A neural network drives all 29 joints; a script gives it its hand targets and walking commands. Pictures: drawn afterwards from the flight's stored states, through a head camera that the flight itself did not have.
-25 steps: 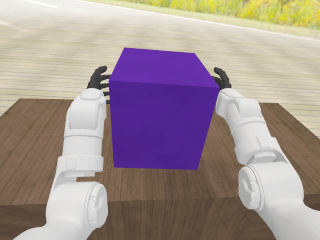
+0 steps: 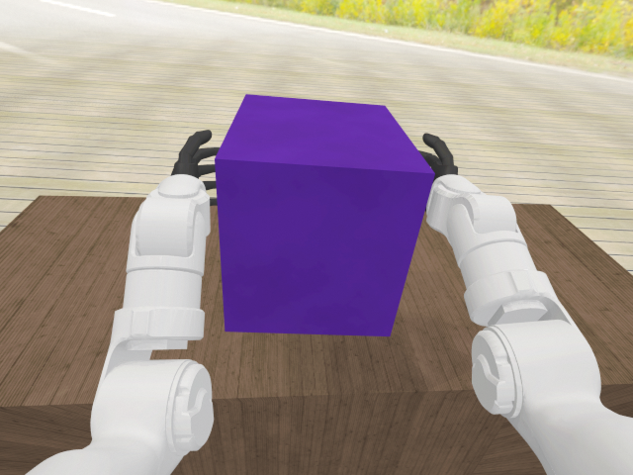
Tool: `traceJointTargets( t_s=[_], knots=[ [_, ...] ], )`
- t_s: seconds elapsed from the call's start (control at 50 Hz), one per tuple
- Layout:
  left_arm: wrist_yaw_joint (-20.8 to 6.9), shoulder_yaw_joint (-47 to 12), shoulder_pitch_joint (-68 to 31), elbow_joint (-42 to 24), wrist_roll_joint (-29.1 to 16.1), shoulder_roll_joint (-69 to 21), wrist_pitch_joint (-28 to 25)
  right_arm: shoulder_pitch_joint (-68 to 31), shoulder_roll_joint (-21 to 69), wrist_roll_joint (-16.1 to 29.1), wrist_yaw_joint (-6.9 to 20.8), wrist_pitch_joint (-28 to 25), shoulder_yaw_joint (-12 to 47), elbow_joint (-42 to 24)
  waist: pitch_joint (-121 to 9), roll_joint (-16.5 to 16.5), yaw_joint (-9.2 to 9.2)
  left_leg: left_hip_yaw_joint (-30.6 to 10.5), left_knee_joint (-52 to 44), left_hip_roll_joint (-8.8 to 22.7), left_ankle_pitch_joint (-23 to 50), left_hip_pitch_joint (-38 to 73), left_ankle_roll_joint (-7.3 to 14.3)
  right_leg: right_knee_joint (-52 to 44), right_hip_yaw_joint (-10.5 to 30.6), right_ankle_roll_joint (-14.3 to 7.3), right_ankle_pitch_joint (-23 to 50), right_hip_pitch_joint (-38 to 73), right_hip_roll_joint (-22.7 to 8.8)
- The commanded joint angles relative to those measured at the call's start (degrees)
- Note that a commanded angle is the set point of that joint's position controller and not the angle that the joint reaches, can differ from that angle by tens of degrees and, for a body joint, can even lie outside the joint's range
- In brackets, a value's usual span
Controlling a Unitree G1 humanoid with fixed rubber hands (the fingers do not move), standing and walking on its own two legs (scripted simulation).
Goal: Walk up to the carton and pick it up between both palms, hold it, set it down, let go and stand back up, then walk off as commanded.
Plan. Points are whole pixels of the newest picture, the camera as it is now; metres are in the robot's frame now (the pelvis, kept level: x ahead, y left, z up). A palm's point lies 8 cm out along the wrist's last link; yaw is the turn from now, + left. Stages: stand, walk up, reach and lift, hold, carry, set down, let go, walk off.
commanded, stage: hold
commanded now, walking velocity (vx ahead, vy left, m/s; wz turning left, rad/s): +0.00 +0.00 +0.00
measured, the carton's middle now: (313, 207) +0.44 +0.02 +0.20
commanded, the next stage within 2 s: none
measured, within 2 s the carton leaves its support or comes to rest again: neither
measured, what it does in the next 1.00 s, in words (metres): stands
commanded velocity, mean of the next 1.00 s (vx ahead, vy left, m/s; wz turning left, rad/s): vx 0.00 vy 0.00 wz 0.00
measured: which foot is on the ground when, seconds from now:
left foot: down 0.00-1.00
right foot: down 0.00-1.00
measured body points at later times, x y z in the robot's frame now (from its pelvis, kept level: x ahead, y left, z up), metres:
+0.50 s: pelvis +0.00 +0.00 +0.00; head -0.08 +0.02 +0.44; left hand +0.37 +0.17 +0.26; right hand +0.40 -0.14 +0.26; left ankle +0.07 +0.10 -0.74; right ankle +0.00 -0.11 -0.74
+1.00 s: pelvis +0.00 +0.00 +0.00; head -0.08 +0.02 +0.44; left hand +0.37 +0.17 +0.26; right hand +0.40 -0.14 +0.26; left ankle +0.07 +0.10 -0.74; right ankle +0.00 -0.11 -0.74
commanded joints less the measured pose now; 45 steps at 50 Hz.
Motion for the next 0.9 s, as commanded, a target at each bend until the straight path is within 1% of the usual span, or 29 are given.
traceJointTargets(
  t_s=[0.0,0.04,0.08,0.1,0.14,0.18,0.2,0.26,0.3,0.32,0.34,0.36,0.4,0.42,0.44,0.48,0.5,0.52,0.54,0.58,0.62,0.66,0.68,0.7,0.78,0.8,0.84,0.86,0.88],
  knots=[
    [-8.3,-25.0,-52.3,-14.8,-16.2,-35.1,-7.2,-54.2,39.3,11.1,5.7,-1.5,17.7,-25.8,-23.5,4.4,-7.06,-2.5,-1.3,-1.1,4.7,21.5,-1.9,-6.6,3.3,3.5,10.5,3.9,1.3],
    [-8.5,-24.8,-52.4,-14.0,-15.8,-34.8,-7.2,-53.9,38.6,10.5,5.8,-1.3,16.8,-24.5,-22.0,4.9,-7.31,-2.4,-2.0,-0.9,2.9,21.1,-2.2,-6.9,3.1,3.3,8.1,2.9,1.3],
    [-8.3,-25.5,-52.8,-15.3,-16.8,-34.8,-7.4,-54.2,38.8,10.9,5.8,-1.4,17.4,-26.2,-24.5,4.6,-7.41,-2.2,-1.5,-1.1,3.7,21.2,-2.2,-6.7,3.3,3.3,9.7,4.1,1.3],
    [-8.3,-25.1,-52.1,-13.7,-15.9,-35.2,-7.2,-54.5,38.1,10.5,5.8,-1.3,16.7,-24.8,-22.4,5.3,-7.37,-2.6,-1.8,-0.9,3.5,21.2,-2.4,-6.7,2.9,3.2,8.7,3.1,1.5],
    [-8.1,-26.1,-53.0,-16.3,-16.9,-35.9,-7.5,-55.3,38.9,11.1,5.8,-1.7,17.7,-27.1,-25.7,4.7,-7.53,-2.7,-1.0,-0.9,5.6,22.3,-2.4,-6.2,3.0,3.2,11.1,3.8,1.7],
    [-8.1,-26.6,-52.3,-15.3,-17.1,-36.2,-7.4,-54.9,38.4,11.0,5.7,-1.7,17.4,-26.8,-24.8,5.8,-7.75,-2.7,-1.1,-1.0,5.2,21.8,-2.6,-6.5,3.2,3.2,10.1,3.1,1.5],
    [-8.0,-26.3,-53.6,-15.8,-17.2,-35.6,-7.6,-55.1,38.7,11.0,5.7,-1.7,17.2,-26.8,-24.8,5.0,-7.36,-2.6,-1.3,-0.9,4.3,21.7,-2.4,-6.6,3.0,3.2,9.6,3.2,1.5],
    [-8.0,-25.9,-52.4,-14.7,-16.8,-35.8,-7.3,-53.5,38.2,10.6,6.0,-1.3,16.6,-24.3,-23.0,5.5,-7.63,-2.8,-1.7,-0.8,4.0,21.8,-2.6,-6.7,3.1,3.1,8.8,2.6,1.4],
    [-8.3,-24.9,-51.5,-12.8,-16.0,-35.6,-7.2,-53.8,37.9,10.1,6.1,-1.3,16.4,-23.7,-20.4,4.4,-7.36,-2.6,-2.1,-0.7,2.8,20.5,-2.3,-7.2,3.2,3.1,7.6,2.2,1.4],
    [-8.4,-24.9,-51.9,-12.8,-15.8,-35.6,-7.1,-54.6,38.1,10.3,6.0,-1.6,16.6,-24.0,-21.9,5.3,-7.46,-2.6,-2.1,-0.9,2.5,20.9,-2.2,-7.1,3.2,3.0,7.5,2.5,1.3],
    [-8.4,-24.6,-52.2,-13.6,-15.7,-35.5,-7.3,-53.3,37.9,10.3,6.0,-1.4,16.0,-23.1,-21.8,5.2,-7.72,-2.7,-2.1,-0.7,3.0,21.2,-2.5,-7.1,3.1,2.9,7.9,2.5,1.5],
    [-8.5,-24.7,-53.0,-13.0,-15.8,-35.5,-7.3,-54.5,37.7,10.1,6.1,-1.5,16.0,-22.5,-21.4,5.5,-7.46,-2.9,-2.3,-0.5,1.7,20.8,-2.4,-7.1,3.1,2.8,6.1,1.8,1.3],
    [-8.3,-25.2,-52.9,-14.9,-16.1,-35.5,-7.5,-54.6,38.3,10.3,6.0,-1.8,16.6,-25.1,-23.5,5.0,-7.43,-2.5,-1.7,-0.7,3.9,21.8,-2.4,-6.6,3.0,3.0,9.1,3.0,1.4],
    [-8.3,-25.3,-52.4,-14.1,-16.1,-35.5,-7.3,-54.2,38.1,10.3,5.9,-1.6,16.6,-25.0,-22.2,5.2,-7.62,-2.7,-1.9,-0.8,3.4,21.5,-2.4,-6.8,3.1,3.0,8.8,2.7,1.4],
    [-8.2,-25.5,-53.4,-15.2,-16.6,-35.7,-7.6,-54.1,38.3,10.3,6.0,-1.7,16.5,-24.6,-24.2,5.4,-7.66,-2.5,-1.8,-0.9,4.2,21.6,-2.6,-6.7,3.0,2.9,9.0,3.6,1.5],
    [-8.3,-24.4,-51.9,-12.9,-15.9,-34.9,-7.3,-54.1,37.9,10.0,6.1,-1.4,16.2,-23.7,-21.8,4.3,-7.51,-2.6,-2.2,-0.9,2.5,21.0,-2.2,-7.1,3.0,3.1,7.7,2.7,1.4],
    [-8.3,-25.4,-52.2,-14.2,-16.4,-35.8,-7.5,-54.4,38.1,10.2,6.0,-1.9,16.5,-25.2,-23.2,5.0,-7.59,-2.5,-1.9,-0.9,3.2,21.4,-2.3,-6.8,3.1,3.0,8.3,2.6,1.3],
    [-8.3,-24.9,-52.8,-14.1,-16.1,-35.4,-7.5,-54.3,38.2,10.2,6.1,-1.6,16.4,-23.8,-22.5,5.0,-7.37,-2.4,-2.0,-0.9,2.8,21.3,-2.2,-6.9,3.2,3.2,7.9,2.5,1.2],
    [-8.3,-25.3,-52.6,-14.6,-16.2,-35.4,-7.6,-53.7,38.2,10.2,6.0,-1.7,16.5,-24.3,-23.8,5.6,-7.76,-2.4,-1.8,-0.8,3.4,21.7,-2.4,-6.7,3.1,3.0,9.2,3.1,1.3],
    [-8.5,-24.3,-51.1,-12.7,-16.0,-35.3,-7.3,-54.3,38.1,10.3,5.8,-1.6,16.7,-25.0,-21.9,4.2,-7.36,-2.3,-1.9,-1.1,3.2,20.9,-2.0,-7.2,3.1,3.4,8.9,2.8,1.2],
    [-8.4,-25.6,-52.8,-15.1,-16.5,-35.7,-7.5,-54.5,38.7,10.4,5.8,-1.9,17.2,-26.1,-24.0,4.9,-7.68,-2.5,-1.5,-1.1,4.7,21.4,-2.4,-6.5,3.1,3.1,10.4,4.2,1.4],
    [-8.4,-25.0,-52.4,-14.2,-16.2,-35.1,-7.5,-53.6,37.9,10.3,5.8,-1.4,16.5,-23.6,-22.3,4.9,-7.8,-2.7,-1.9,-0.9,3.4,21.4,-2.3,-6.9,3.1,3.2,8.5,2.7,1.4],
    [-8.4,-24.5,-52.7,-14.4,-15.8,-34.9,-7.6,-54.1,38.1,10.3,5.9,-1.6,16.6,-24.2,-22.4,4.8,-7.36,-2.6,-2.0,-1.0,3.3,21.2,-2.2,-6.9,3.0,3.2,8.7,3.2,1.2],
    [-8.5,-24.3,-51.0,-12.2,-15.7,-35.0,-7.3,-54.1,38.3,10.3,5.8,-1.5,16.6,-24.4,-21.3,4.0,-7.21,-2.3,-2.0,-1.0,2.7,20.7,-2.0,-7.1,3.1,3.3,8.1,3.0,1.3],
    [-8.3,-25.1,-52.6,-14.1,-16.4,-35.3,-7.5,-54.6,38.2,10.6,6.0,-1.8,16.8,-25.3,-23.5,5.6,-7.38,-2.5,-1.6,-1.0,3.3,21.4,-2.3,-6.8,3.1,3.0,8.6,2.8,1.3],
    [-8.3,-25.1,-51.8,-13.1,-16.1,-35.5,-7.5,-54.4,37.8,10.4,5.8,-1.8,16.7,-24.8,-22.1,5.3,-7.74,-2.6,-1.9,-0.9,3.6,21.4,-2.3,-7.1,3.1,3.1,8.5,2.4,1.4],
    [-8.2,-25.5,-52.7,-14.2,-16.7,-35.7,-7.7,-54.8,38.4,10.2,5.8,-2.0,16.9,-25.6,-23.9,5.0,-7.73,-2.5,-1.6,-0.9,3.8,21.3,-2.3,-6.8,3.1,3.0,9.3,3.3,1.4],
    [-8.2,-25.0,-52.0,-13.7,-16.2,-35.1,-7.6,-54.6,38.5,10.3,5.7,-1.7,17.1,-25.4,-22.7,4.1,-7.36,-2.4,-1.9,-1.1,3.1,20.8,-1.9,-6.9,3.2,3.4,8.9,3.1,1.3],
    [-8.3,-24.1,-52.1,-13.4,-15.5,-34.6,-7.5,-53.4,38.5,10.3,5.7,-1.3,16.8,-23.0,-21.1,4.5,-7.24,-2.5,-2.2,-0.9,2.9,20.8,-1.9,-7.1,3.2,3.2,8.5,2.9,1.2]
  ],
)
